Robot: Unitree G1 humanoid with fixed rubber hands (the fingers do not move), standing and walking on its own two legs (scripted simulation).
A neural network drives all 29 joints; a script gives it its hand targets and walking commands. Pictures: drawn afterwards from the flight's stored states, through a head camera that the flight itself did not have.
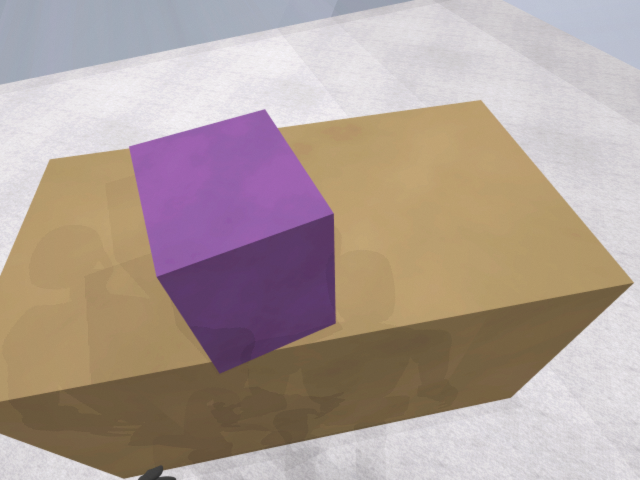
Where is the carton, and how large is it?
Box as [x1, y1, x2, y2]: [129, 109, 335, 372]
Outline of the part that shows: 264,109 129,146 156,276 219,372 224,371 335,323 333,213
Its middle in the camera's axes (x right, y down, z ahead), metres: -0.12 +0.01 +0.60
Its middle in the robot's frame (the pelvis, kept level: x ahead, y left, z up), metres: +0.45 +0.14 +0.01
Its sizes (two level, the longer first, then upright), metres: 0.245 0.203 0.272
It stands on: a pedestal, 0.64 m high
